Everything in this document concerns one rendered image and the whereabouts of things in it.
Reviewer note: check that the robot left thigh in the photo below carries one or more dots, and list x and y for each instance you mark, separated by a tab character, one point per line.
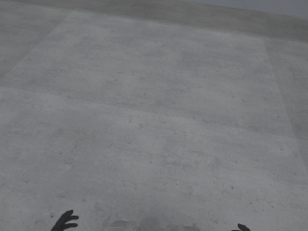
120	225

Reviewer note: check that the left robot hand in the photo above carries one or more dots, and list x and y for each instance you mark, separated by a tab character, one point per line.
60	224

